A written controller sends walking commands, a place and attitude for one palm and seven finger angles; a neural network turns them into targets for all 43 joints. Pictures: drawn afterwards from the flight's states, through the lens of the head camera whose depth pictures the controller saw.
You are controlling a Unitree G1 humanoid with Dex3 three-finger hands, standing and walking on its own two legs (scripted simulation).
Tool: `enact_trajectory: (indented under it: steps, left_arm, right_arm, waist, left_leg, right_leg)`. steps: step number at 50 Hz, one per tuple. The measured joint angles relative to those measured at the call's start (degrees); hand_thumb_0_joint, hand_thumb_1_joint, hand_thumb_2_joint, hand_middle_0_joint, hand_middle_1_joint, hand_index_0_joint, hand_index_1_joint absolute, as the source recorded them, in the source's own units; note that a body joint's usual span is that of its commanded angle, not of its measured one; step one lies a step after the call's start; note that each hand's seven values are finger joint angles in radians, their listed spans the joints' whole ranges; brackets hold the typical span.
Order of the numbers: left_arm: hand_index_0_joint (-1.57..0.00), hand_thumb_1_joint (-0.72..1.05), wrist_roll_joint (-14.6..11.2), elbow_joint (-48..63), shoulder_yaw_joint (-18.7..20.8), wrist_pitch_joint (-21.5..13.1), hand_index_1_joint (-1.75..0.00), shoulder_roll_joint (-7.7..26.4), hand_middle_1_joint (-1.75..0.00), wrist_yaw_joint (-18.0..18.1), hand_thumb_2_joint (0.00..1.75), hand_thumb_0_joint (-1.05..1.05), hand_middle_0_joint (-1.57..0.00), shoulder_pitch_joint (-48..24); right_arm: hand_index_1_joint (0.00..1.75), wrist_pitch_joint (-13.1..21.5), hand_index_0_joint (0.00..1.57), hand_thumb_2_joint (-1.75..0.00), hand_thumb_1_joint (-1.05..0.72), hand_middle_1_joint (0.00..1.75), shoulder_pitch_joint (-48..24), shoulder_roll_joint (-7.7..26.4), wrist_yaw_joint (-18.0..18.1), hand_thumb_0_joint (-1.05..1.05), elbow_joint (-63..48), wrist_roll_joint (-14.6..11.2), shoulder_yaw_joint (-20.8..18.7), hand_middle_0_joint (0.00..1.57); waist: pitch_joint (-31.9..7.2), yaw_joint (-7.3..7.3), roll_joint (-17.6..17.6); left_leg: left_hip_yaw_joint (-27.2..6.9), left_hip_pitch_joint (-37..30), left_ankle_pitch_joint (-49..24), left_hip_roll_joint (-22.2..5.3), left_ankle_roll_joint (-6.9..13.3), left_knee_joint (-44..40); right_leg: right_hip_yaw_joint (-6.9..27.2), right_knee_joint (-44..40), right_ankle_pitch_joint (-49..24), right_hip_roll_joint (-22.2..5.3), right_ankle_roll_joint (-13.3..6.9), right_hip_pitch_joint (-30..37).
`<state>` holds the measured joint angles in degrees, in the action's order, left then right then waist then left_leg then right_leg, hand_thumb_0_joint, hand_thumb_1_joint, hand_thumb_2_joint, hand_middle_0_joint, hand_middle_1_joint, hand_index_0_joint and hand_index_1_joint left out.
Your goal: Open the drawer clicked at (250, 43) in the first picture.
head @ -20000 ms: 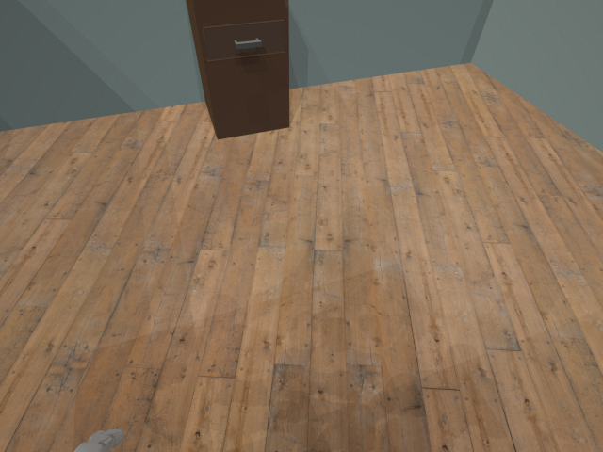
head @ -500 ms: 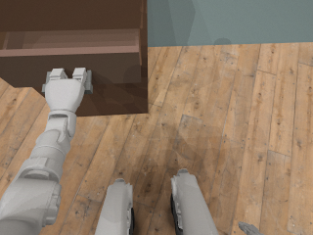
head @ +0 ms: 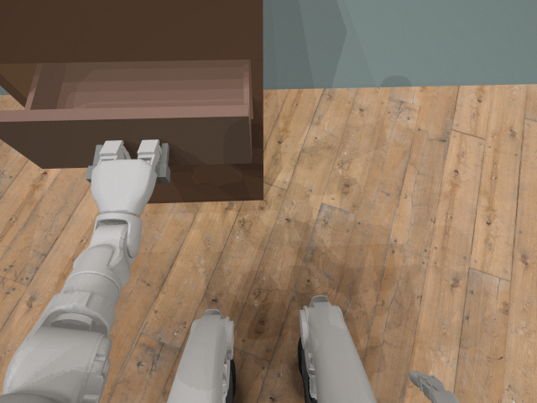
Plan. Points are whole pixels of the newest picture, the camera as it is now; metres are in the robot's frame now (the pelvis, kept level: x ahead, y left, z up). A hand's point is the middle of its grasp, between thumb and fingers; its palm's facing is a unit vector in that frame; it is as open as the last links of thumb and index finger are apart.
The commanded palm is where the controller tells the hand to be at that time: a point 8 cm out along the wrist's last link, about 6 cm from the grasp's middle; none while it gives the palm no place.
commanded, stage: pull the drawer open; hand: left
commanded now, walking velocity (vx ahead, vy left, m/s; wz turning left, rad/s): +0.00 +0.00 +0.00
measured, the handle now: (131, 162) +0.49 +0.21 -0.05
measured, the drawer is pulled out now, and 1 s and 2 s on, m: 0.10 0.15 0.22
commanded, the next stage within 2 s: none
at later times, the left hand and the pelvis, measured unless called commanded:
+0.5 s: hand (138, 203) +0.42 +0.20 -0.07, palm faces -0.02 -0.02 -1.00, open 5.5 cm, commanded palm +0.38 +0.21 -0.03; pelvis +0.01 +0.00 +0.00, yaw +0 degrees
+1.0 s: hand (135, 222) +0.39 +0.20 -0.07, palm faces -0.03 -0.02 -1.00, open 5.5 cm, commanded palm +0.35 +0.21 -0.03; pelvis +0.01 +0.00 +0.01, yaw +0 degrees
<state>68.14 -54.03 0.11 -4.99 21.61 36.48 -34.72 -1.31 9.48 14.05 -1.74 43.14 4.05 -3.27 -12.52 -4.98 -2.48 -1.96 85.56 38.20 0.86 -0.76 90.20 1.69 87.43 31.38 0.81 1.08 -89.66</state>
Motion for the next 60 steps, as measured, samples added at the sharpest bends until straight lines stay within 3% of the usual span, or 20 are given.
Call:
enact_trajectory:
  steps: [60]
  left_arm:
    - [-0.4,0.74,0.77,9.62,-1.76,0.43,-1.35,-3.99,-1.35,3.08,0.81,0.01,-0.35,13.67]
  right_arm:
    - [0.3,-0.46,0.2,-0.89,-0.9,0.3,-3.08,-0.58,1.04,0.0,-0.63,0.18,-0.69,0.2]
  waist:
    - [-0.19,2.68,0.69]
  left_leg:
    - [0.44,-4.17,-0.12,0.14,-0.27,-2.23]
  right_leg:
    - [0.44,-1.27,0.34,-0.17,-0.34,3.69]
